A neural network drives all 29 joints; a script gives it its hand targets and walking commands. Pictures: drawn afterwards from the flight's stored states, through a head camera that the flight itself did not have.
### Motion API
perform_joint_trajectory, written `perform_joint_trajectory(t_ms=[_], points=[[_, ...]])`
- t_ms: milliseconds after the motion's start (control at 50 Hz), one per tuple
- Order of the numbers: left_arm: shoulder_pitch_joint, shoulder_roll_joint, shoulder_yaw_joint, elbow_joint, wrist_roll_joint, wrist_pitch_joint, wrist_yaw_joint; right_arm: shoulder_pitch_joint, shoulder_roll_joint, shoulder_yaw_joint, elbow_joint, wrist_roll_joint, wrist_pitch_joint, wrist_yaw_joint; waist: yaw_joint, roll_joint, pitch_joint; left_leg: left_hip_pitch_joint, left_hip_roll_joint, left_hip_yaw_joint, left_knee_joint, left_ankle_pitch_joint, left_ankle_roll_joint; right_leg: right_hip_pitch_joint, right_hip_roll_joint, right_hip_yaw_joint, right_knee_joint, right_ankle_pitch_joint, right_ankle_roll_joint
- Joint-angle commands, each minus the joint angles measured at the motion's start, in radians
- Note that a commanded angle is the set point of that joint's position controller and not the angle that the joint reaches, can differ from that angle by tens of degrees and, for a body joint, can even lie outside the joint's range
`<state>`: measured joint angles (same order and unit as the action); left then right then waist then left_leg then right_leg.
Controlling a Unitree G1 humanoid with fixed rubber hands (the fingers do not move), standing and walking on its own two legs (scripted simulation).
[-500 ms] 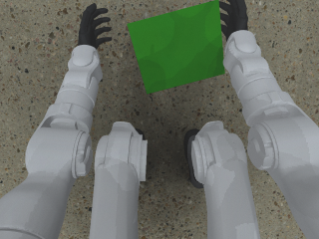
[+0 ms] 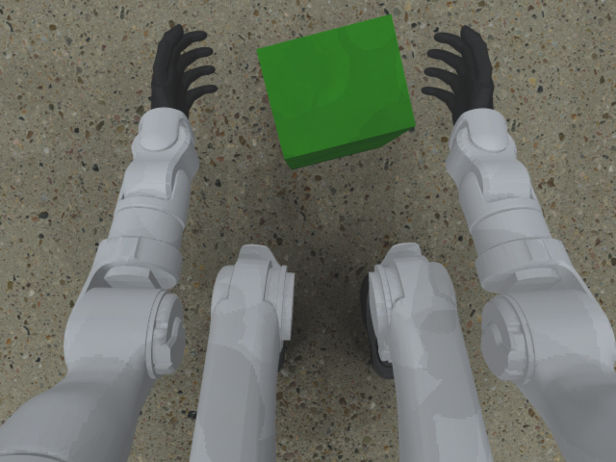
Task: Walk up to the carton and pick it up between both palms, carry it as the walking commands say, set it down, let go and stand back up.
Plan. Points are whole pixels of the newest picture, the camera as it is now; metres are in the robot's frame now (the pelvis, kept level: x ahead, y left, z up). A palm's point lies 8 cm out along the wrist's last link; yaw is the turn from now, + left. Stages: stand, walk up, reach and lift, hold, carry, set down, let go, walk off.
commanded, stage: set down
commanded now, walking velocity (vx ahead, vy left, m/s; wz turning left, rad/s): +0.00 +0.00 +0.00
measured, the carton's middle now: (330, 108) +0.52 +0.00 -0.30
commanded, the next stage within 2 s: let go in 1.04 s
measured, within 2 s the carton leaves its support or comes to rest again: neither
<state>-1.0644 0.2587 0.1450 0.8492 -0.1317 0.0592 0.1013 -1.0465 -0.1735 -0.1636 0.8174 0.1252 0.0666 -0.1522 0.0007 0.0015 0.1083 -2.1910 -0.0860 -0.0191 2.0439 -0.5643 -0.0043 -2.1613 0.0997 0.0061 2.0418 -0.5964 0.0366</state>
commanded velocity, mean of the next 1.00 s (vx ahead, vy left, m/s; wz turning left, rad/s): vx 0.00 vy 0.00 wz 0.00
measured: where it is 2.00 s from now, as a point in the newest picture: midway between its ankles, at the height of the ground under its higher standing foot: (327, 341)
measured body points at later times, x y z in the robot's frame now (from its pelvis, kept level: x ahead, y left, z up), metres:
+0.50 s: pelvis +0.02 +0.00 +0.12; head +0.31 +0.02 +0.46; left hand +0.50 +0.20 +0.00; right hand +0.50 -0.15 +0.00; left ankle +0.10 +0.11 -0.38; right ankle +0.10 -0.12 -0.38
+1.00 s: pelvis +0.05 +0.00 +0.25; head +0.31 +0.03 +0.62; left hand +0.50 +0.21 +0.14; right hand +0.50 -0.16 +0.14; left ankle +0.10 +0.11 -0.38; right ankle +0.10 -0.12 -0.38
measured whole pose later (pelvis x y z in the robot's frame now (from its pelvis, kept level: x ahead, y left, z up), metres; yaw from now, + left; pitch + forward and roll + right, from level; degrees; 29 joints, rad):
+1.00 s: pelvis +0.05 +0.00 +0.25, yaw +1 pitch +42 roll -2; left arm -0.85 0.16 0.28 0.86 0.07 0.03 0.01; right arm -0.79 -0.08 -0.31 0.80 -0.05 0.02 -0.06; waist -0.01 0.00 -0.13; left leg -1.44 -0.08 -0.07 1.02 -0.31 0.01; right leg -1.41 0.06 0.05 1.01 -0.33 0.02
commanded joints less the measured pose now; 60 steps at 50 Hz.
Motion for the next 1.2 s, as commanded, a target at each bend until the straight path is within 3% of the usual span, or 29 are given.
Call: perform_joint_trajectory(t_ms=[0, 160, 380, 580, 820, 940, 1040, 1100, 1180], points=[[-0.165, 0.078, 0.043, -0.074, 0.036, -0.021, -0.010, -0.163, -0.047, -0.029, -0.075, -0.030, -0.020, 0.006, 0.004, 0.028, -1.058, 0.618, 0.006, 0.032, -0.235, 0.288, -0.026, 0.490, -0.002, -0.052, -0.231, 0.263, 0.004], [-0.135, 0.056, 0.054, -0.068, 0.062, -0.024, -0.022, -0.133, -0.031, -0.056, -0.065, -0.070, -0.023, 0.007, -0.002, 0.033, -1.075, 0.651, 0.000, 0.034, -0.358, 0.280, -0.035, 0.560, 0.003, -0.048, -0.354, 0.259, -0.001], [-0.083, 0.052, 0.071, -0.179, 0.081, 0.009, -0.031, -0.083, -0.019, -0.067, -0.169, -0.075, 0.004, 0.016, -0.002, 0.037, -1.167, 0.836, -0.008, 0.034, -0.531, 0.311, -0.039, 0.731, 0.005, -0.053, -0.527, 0.287, 0.003], [-0.009, 0.026, 0.083, -0.196, 0.116, 0.012, -0.055, 0.002, -0.006, -0.095, -0.186, -0.100, -0.001, 0.048, -0.009, 0.044, -1.127, 1.038, -0.004, 0.014, -0.729, 0.403, -0.041, 0.868, 0.001, -0.045, -0.724, 0.368, 0.005], [0.042, -0.011, 0.104, -0.159, 0.164, -0.024, -0.084, 0.090, 0.008, -0.130, -0.165, -0.132, -0.042, 0.087, -0.006, 0.047, -1.056, 1.310, 0.016, -0.025, -1.002, 0.544, -0.036, 1.020, -0.015, -0.020, -1.010, 0.472, 0.009], [0.046, -0.047, 0.142, -0.064, 0.209, -0.052, -0.088, 0.115, 0.037, -0.150, -0.099, -0.176, -0.067, 0.095, -0.016, 0.039, -0.921, 1.285, 0.028, -0.030, -1.098, 0.529, -0.041, 1.018, -0.026, -0.020, -1.107, 0.460, 0.010], [0.125, -0.055, 0.169, -0.042, 0.260, -0.070, -0.083, 0.183, 0.045, -0.157, -0.092, -0.223, -0.081, 0.093, -0.012, 0.040, -0.961, 1.321, 0.033, -0.030, -1.123, 0.618, -0.051, 1.085, -0.026, -0.016, -1.134, 0.541, 0.013], [0.197, -0.065, 0.167, -0.103, 0.280, -0.068, -0.075, 0.247, 0.028, -0.143, -0.142, -0.247, -0.079, 0.107, -0.007, 0.055, -1.049, 1.421, 0.041, -0.033, -1.134, 0.718, -0.049, 1.146, -0.017, -0.018, -1.139, 0.610, 0.015], [0.332, -0.051, 0.121, -0.272, 0.283, -0.055, -0.067, 0.387, 0.006, -0.099, -0.289, -0.265, -0.063, 0.124, -0.010, 0.060, -1.205, 1.592, 0.050, -0.034, -1.145, 0.830, -0.041, 1.289, -0.010, -0.017, -1.150, 0.694, 0.021]])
